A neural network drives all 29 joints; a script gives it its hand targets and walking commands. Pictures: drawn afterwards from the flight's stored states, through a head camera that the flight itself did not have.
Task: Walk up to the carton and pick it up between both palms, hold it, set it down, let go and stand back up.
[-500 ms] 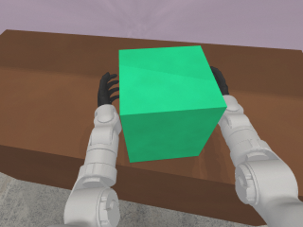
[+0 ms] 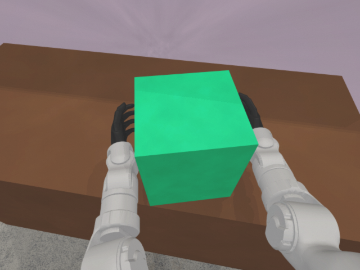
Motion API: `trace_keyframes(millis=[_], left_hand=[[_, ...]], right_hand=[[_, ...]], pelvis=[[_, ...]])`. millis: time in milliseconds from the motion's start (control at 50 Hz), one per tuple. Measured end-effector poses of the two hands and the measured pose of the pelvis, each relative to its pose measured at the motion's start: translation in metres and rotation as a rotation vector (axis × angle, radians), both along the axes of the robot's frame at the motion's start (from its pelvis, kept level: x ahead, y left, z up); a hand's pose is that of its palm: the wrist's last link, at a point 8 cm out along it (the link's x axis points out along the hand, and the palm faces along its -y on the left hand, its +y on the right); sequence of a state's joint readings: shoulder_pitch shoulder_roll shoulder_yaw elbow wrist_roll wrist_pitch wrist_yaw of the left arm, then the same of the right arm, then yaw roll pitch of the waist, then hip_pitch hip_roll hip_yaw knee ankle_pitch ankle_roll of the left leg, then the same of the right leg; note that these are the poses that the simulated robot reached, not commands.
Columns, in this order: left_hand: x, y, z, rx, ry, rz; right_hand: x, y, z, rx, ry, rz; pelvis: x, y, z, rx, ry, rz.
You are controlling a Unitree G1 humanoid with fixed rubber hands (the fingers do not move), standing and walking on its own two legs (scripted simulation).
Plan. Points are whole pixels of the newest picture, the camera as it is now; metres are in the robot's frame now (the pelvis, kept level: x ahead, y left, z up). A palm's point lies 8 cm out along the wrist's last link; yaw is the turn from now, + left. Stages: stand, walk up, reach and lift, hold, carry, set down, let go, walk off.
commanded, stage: reach and lift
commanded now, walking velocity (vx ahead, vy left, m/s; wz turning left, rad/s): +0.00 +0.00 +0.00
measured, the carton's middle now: (186, 142) +0.39 +0.06 +0.04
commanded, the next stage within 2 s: none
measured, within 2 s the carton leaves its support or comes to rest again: leaves its support in 0.56 s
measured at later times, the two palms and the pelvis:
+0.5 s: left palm (122, 136) +0.36 +0.20 +0.08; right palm (253, 126) +0.43 -0.09 +0.08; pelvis +0.00 +0.00 +0.00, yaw +0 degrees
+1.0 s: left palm (130, 135) +0.35 +0.18 +0.10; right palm (268, 132) +0.40 -0.12 +0.10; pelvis -0.02 +0.00 +0.00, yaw -1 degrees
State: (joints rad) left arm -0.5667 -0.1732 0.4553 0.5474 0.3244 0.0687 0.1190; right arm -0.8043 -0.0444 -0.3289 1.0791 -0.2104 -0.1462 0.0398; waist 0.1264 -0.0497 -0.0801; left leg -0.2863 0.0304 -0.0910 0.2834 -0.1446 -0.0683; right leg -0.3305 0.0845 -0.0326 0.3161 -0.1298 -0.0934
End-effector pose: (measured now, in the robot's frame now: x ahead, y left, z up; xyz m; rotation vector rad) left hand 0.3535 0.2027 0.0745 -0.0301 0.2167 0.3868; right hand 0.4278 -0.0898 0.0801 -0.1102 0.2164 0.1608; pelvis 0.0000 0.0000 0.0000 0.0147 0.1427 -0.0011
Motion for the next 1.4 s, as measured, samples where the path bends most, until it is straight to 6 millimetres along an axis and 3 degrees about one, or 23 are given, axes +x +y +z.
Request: trace_keyframes(millis=[540, 800, 1060, 1400], left_hand=[[0.004, -0.003, 0.005, 0.031, 0.013, -0.018], [0.009, -0.023, 0.038, 0.028, -0.114, -0.060], [-0.001, -0.025, 0.020, -0.011, -0.046, -0.082], [0.010, -0.012, 0.068, 0.031, -0.083, -0.121]], right_hand=[[-0.001, -0.004, -0.001, 0.008, -0.019, -0.017], [-0.011, -0.027, 0.028, -0.058, -0.166, -0.056], [-0.028, -0.029, 0.015, -0.065, -0.093, -0.081], [-0.027, -0.017, 0.058, -0.007, -0.129, -0.133]], pelvis=[[0.004, 0.005, 0.000, -0.006, 0.015, 0.005], [-0.008, 0.004, 0.000, -0.003, -0.009, -0.012], [-0.024, 0.000, 0.000, 0.003, -0.023, -0.018], [-0.011, 0.009, 0.001, -0.004, -0.099, 0.017]])
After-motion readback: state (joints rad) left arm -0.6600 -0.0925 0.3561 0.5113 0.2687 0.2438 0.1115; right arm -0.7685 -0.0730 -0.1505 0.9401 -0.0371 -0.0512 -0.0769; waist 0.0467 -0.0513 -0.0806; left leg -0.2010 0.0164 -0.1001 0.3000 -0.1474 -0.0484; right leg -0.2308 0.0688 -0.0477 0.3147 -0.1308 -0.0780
